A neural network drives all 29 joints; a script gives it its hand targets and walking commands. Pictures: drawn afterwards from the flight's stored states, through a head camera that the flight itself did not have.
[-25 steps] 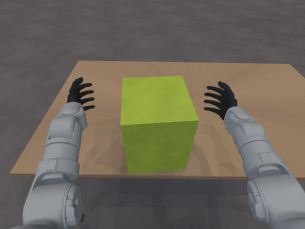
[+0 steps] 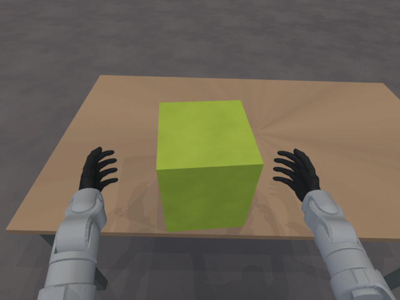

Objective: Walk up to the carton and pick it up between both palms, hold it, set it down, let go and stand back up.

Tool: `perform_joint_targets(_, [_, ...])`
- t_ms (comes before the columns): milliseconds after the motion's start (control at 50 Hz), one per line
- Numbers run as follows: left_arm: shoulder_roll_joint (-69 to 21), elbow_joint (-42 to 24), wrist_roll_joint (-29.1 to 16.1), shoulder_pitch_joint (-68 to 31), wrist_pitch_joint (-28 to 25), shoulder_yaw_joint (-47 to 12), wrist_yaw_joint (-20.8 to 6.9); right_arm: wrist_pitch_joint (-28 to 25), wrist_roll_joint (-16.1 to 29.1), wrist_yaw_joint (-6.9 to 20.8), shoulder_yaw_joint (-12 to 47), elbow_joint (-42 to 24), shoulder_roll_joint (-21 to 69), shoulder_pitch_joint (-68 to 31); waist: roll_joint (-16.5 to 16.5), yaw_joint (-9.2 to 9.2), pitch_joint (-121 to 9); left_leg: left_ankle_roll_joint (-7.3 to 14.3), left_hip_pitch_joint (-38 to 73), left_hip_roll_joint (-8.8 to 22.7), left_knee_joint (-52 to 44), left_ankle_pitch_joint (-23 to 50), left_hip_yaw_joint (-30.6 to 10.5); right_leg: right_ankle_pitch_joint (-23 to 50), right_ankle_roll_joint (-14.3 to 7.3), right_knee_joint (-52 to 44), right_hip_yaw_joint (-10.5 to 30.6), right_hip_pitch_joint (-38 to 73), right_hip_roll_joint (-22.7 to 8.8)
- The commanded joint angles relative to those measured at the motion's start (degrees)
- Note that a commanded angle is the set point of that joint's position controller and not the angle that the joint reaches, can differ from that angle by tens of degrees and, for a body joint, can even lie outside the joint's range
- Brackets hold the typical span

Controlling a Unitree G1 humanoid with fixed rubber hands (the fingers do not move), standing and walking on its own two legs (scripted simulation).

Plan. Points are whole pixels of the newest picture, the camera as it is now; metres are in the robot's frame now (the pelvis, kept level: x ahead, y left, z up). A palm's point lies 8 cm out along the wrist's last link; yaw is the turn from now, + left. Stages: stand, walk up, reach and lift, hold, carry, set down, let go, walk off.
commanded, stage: set down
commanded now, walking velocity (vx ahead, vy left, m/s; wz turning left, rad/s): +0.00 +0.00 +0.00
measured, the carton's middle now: (203, 167) +0.43 +0.03 +0.01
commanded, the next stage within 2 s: none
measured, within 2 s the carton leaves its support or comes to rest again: neither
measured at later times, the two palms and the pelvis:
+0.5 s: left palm (90, 222) +0.25 +0.24 +0.05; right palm (317, 230) +0.28 -0.21 +0.02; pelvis +0.00 +0.00 +0.00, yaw +0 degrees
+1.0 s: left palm (94, 248) +0.22 +0.23 +0.00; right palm (330, 266) +0.23 -0.23 -0.01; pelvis +0.02 +0.00 +0.00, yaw +0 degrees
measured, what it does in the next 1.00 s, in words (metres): stands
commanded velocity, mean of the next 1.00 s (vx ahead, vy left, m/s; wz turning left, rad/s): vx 0.00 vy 0.00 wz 0.00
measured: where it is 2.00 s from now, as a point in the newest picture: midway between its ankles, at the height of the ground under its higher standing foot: outside the picture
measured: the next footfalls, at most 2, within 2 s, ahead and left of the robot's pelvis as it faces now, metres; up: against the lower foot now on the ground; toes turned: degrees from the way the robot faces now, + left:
none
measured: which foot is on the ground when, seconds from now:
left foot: down 0.00-1.00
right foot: down 0.00-1.00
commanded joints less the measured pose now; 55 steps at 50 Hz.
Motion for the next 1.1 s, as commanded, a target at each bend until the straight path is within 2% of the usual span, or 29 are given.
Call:
perform_joint_targets(0, [2.04,-19.83,-3.01,-6.57,-5.72,-7.86,-0.44,-5.76,-1.55,0.71,-3.53,-20.36,-10.23,-11.42,-0.8,-1.7,-14.5,-1.5,16.55,-3.37,-3.96,16.97,-0.11,6.13,-0.55,-3.55,-1.53,4.92,1.88])
perform_joint_targets(80, [2.4,-19.1,-3.3,-6.31,-7.39,-8.39,-0.74,-6.94,-1.88,0.78,-3.24,-22.49,-10.23,-10.6,-1.14,-1.5,-13.32,-1.03,15.74,-3.6,-4.58,15.3,0.42,4.6,-0.98,-3.9,-1.09,3.77,1.42])
perform_joint_targets(120, [1.71,-18.3,-2.59,-1.98,-8.41,-7.79,-0.99,-7.58,-2.0,0.9,-2.26,-23.38,-9.44,-6.77,-1.74,-0.6,-12.86,-0.76,15.66,-3.47,-4.76,16.03,0.45,5.28,-0.93,-3.91,-0.7,4.99,1.37])
perform_joint_targets(140, [0.48,-16.62,-2.34,1.99,-8.94,-8.08,-0.99,-7.94,-2.6,1.0,-2.0,-21.22,-8.63,-2.34,-2.91,-1.59,-10.85,-0.71,16.34,-3.46,-4.93,16.5,0.31,6.08,-0.87,-4.22,-1.01,4.83,1.41])
perform_joint_targets(180, [0.2,-17.87,-1.65,1.94,-9.87,-7.72,-1.35,-8.86,-2.14,1.17,-1.39,-21.56,-7.93,-1.79,-1.17,-0.52,-10.39,-1.22,16.72,-3.39,-5.01,17.78,0.54,5.76,-1.39,-4.32,-0.82,5.05,1.35])
perform_joint_targets(220, [-1.11,-16.63,-1.02,7.19,-11.38,-8.28,-1.54,-9.98,-2.69,1.68,-2.08,-18.02,-8.32,3.36,-1.62,-1.36,-7.51,-1.11,18.27,-2.97,-5.34,17.37,0.06,4.33,-1.35,-4.79,-1.09,3.35,1.34])
perform_joint_targets(240, [-1.44,-17.14,-0.02,10.08,-12.45,-7.47,-1.55,-10.98,-2.7,1.66,-1.63,-19.66,-6.88,5.95,-1.77,-0.26,-7.74,-0.86,18.4,-3.11,-5.38,18.32,0.21,5.36,-1.58,-4.89,-0.99,4.39,1.19])
perform_joint_targets(260, [-1.13,-16.55,-0.2,9.31,-13.31,-8.13,-1.7,-11.72,-3.18,1.53,-1.59,-19.46,-7.16,6.02,-2.84,-1.21,-7.06,-0.89,17.85,-3.33,-5.24,19.33,0.38,7.35,-1.5,-4.88,-1.02,5.2,1.16])
perform_joint_targets(280, [-0.66,-17.13,-0.23,7.96,-14.21,-8.02,-1.68,-12.24,-2.55,1.69,-1.72,-19.89,-7.43,4.94,-0.9,-0.59,-7.04,-1.12,17.85,-3.31,-5.4,18.53,0.29,5.68,-1.71,-4.72,-0.83,4.19,1.23])
perform_joint_targets(340, [-0.5,-17.13,-0.91,10.02,-17.67,-8.87,-1.05,-14.57,-3.09,2.49,-1.11,-22.5,-5.35,7.42,-2.68,-0.18,-6.25,-0.4,16.53,-3.48,-5.4,15.86,0.97,3.46,-1.85,-5.13,-0.71,2.98,0.88])
perform_joint_targets(380, [0.06,-15.17,-1.85,9.2,-19.74,-10.03,-0.71,-15.54,-3.83,2.77,-1.91,-21.82,-5.23,7.48,-3.91,-1.05,-4.83,0.21,15.33,-3.5,-5.43,13.12,0.57,0.87,-1.83,-5.15,-0.61,1.89,0.47])
perform_joint_targets(400, [1.11,-15.51,-2.4,6.22,-20.66,-10.13,-0.45,-15.82,-3.81,2.71,-2.2,-22.37,-5.53,4.24,-2.14,-0.66,-6.21,0.08,14.67,-3.69,-5.65,11.1,0.82,-1.2,-1.91,-4.99,-0.54,1.18,0.35])
perform_joint_targets(460, [-0.13,-10.33,-2.28,9.16,-21.95,-11.54,-0.18,-16.33,-4.04,3.4,-1.85,-19.81,-5.06,7.6,-3.24,-0.96,-3.51,0.85,12.93,-3.29,-6.54,6.17,0.46,-5.01,-2.29,-5.78,-0.01,0.26,-0.12])
perform_joint_targets(520, [-1.73,-6.44,-1.97,15.78,-22.92,-12.55,-0.53,-17.34,-4.32,3.73,-0.79,-18.09,-3.95,13.98,-3.84,-1.65,-2.21,0.93,13.77,-3.28,-6.58,6.88,0.28,-4.04,-2.29,-6.4,0.33,0.85,-0.3])
perform_joint_targets(580, [-2.01,-4.72,-0.67,18.74,-23.56,-11.55,-0.48,-18.06,-4.16,3.95,0.23,-17.46,-3.07,16.39,-3.79,-0.7,-0.87,1.05,14.18,-3.25,-6.84,7.22,0.66,-3.66,-2.24,-6.49,0.32,1.07,-0.07])
perform_joint_targets(660, [-2.4,-7.22,-0.08,18.57,-25.51,-12.33,-0.32,-19.87,-4.53,4.08,-0.25,-18.89,-3.27,18.96,-2.63,-1.32,-3.45,0.49,16.06,-3.27,-5.81,12.18,0.21,0.41,-2.54,-5.96,0.63,2.23,0.1])
perform_joint_targets(680, [-2.64,-4.67,0.92,24.37,-25.76,-11.71,-0.77,-20.24,-4.13,3.87,1.84,-16.95,-0.92,23.84,-3.22,-0.46,-1.16,0.57,16.3,-3.62,-5.54,13.48,0.51,2.55,-2.43,-6.55,0.96,3.85,-0.18])
perform_joint_targets(700, [-2.66,-6.49,0.71,21.69,-26.54,-12.29,-0.67,-20.86,-3.63,4.16,0.46,-17.2,-2.91,22.51,-1.61,-2.09,-2.74,0.03,17.32,-3.48,-5.07,14.92,0.11,3.5,-2.5,-5.56,0.78,3.07,0.24])
perform_joint_targets(760, [-2.21,-8.79,0.37,23.21,-28.73,-12.12,-0.21,-22.81,-3.87,4.16,-0.02,-19.05,-3.23,24.68,-1.88,-1.45,-3.6,0.0,17.91,-3.35,-4.63,16.33,-0.01,4.86,-2.52,-5.33,0.62,3.46,0.51])
perform_joint_targets(780, [-2.85,-5.98,0.25,24.81,-29.0,-12.89,-0.55,-23.14,-3.96,4.13,0.08,-17.79,-3.01,26.3,-2.94,-2.74,-1.96,-0.07,18.21,-3.44,-4.46,16.67,-0.31,5.9,-2.53,-5.67,0.72,3.27,0.64])
perform_joint_targets(800, [-2.13,-7.6,0.57,24.99,-30.03,-12.66,-0.56,-23.98,-4.21,4.16,0.41,-19.05,-2.53,27.08,-1.92,-2.0,-3.23,-0.25,18.09,-3.44,-4.17,18.01,-0.07,7.74,-2.72,-5.16,0.49,4.12,0.61])
perform_joint_targets(820, [-2.22,-7.07,0.51,25.17,-30.7,-12.51,-0.43,-24.5,-4.3,4.14,0.04,-18.52,-2.5,27.44,-2.33,-2.33,-2.15,-0.31,18.12,-3.45,-4.3,18.02,0.27,6.85,-2.64,-5.09,0.48,3.84,1.09])
perform_joint_targets(840, [-2.08,-5.63,0.66,27.18,-30.89,-11.87,-0.77,-24.67,-3.99,4.21,0.95,-18.17,-1.86,29.75,-3.04,-1.14,-1.04,-0.09,18.2,-3.26,-4.27,17.97,0.04,7.17,-2.71,-5.45,0.67,3.32,0.87])
perform_joint_targets(860, [-1.31,-5.52,0.88,26.09,-31.27,-11.91,-0.94,-25.2,-4.49,3.93,0.99,-18.29,-1.57,29.32,-2.94,-2.41,-0.84,-0.24,18.14,-3.62,-4.14,17.67,0.34,7.77,-2.5,-5.54,0.81,3.97,0.68])
perform_joint_targets(880, [-1.0,-3.98,0.88,26.6,-31.63,-11.69,-1.16,-25.2,-4.27,3.93,1.47,-17.7,-1.53,30.56,-2.7,-1.25,-0.82,0.15,17.97,-3.53,-4.26,17.04,0.33,7.92,-2.63,-5.32,0.69,3.72,0.55])
perform_joint_targets(900, [-1.1,-1.61,1.14,27.58,-31.37,-11.53,-1.77,-25.23,-5.2,3.64,1.8,-16.42,-0.72,31.11,-3.98,-2.14,0.8,0.33,17.63,-3.74,-4.46,15.94,0.5,7.94,-2.48,-5.68,0.63,4.08,0.47])
perform_joint_targets(960, [-0.33,-3.37,0.38,26.74,-32.83,-11.31,-1.1,-26.5,-4.84,3.94,1.68,-17.19,-0.98,30.4,-2.57,-1.18,-0.4,0.18,17.42,-3.52,-4.08,16.18,0.54,6.28,-2.41,-5.4,0.49,4.06,0.43])
perform_joint_targets(1040, [-0.88,3.29,1.32,26.54,-32.35,-11.13,-1.87,-25.62,-6.09,3.83,1.76,-11.19,-1.14,31.42,-2.54,-2.05,2.46,0.36,18.0,-3.26,-4.41,14.05,0.7,3.84,-2.59,-5.67,0.0,2.4,0.38])
perform_joint_targets(1080, [0.08,2.01,1.4,24.48,-32.33,-10.61,-2.08,-25.34,-6.69,3.61,0.79,-11.91,-1.79,30.2,-4.05,-2.27,2.26,0.59,17.54,-3.54,-4.92,12.89,0.98,3.11,-2.21,-5.58,0.08,2.18,0.3])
